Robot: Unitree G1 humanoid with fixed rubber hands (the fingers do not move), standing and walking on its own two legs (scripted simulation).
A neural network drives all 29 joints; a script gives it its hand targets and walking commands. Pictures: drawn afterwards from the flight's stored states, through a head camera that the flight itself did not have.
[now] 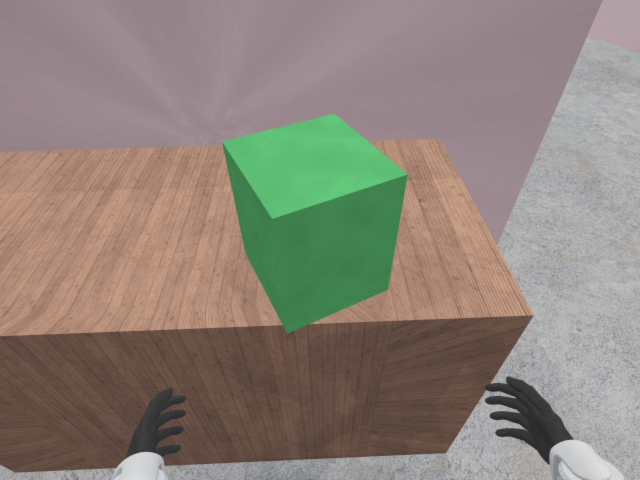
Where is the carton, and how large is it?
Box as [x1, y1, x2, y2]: [222, 114, 407, 333]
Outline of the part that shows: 334,114 222,141 245,253 287,333 387,289 407,174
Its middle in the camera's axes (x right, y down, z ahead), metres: -0.01 -0.03 +0.65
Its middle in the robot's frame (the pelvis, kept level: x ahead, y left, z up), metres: +0.50 +0.01 +0.05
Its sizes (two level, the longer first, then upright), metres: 0.210 0.200 0.250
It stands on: a pedestal, 0.70 m high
